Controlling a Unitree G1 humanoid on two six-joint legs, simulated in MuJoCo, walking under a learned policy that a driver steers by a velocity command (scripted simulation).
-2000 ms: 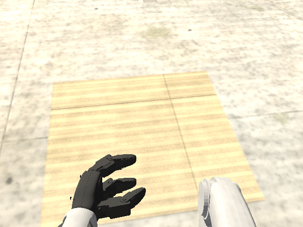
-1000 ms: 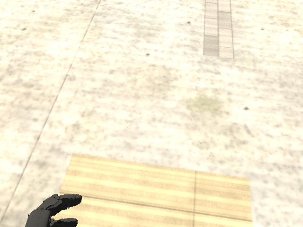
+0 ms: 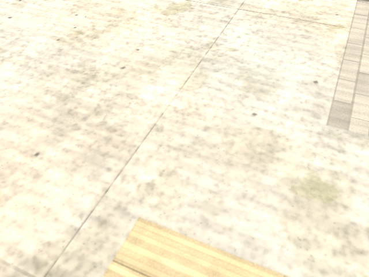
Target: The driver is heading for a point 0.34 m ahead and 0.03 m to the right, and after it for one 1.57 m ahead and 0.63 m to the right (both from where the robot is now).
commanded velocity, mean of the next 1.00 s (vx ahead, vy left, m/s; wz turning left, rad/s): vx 0.37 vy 0.00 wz -0.54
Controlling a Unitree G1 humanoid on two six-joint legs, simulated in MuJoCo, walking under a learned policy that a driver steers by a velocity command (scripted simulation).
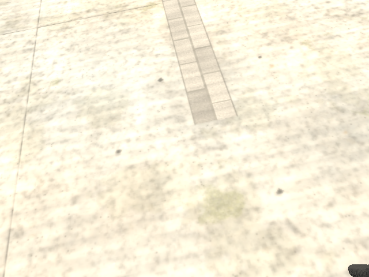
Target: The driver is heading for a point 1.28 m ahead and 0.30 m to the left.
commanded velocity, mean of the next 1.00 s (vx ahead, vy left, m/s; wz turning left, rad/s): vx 0.07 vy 0.00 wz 0.36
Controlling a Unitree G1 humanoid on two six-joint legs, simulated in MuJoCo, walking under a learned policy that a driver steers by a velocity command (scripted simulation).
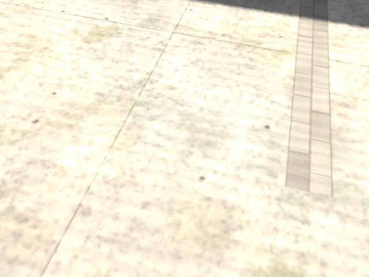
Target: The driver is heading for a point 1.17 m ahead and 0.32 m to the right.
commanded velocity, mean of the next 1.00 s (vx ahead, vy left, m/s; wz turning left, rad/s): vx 0.89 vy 0.00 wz -0.24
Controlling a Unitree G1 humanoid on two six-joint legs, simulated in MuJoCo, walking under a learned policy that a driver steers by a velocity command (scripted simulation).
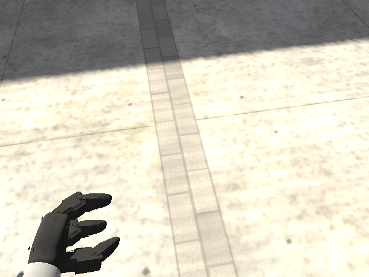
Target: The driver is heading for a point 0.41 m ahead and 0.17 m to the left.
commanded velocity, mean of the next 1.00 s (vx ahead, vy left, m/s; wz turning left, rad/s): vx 0.54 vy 0.00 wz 0.48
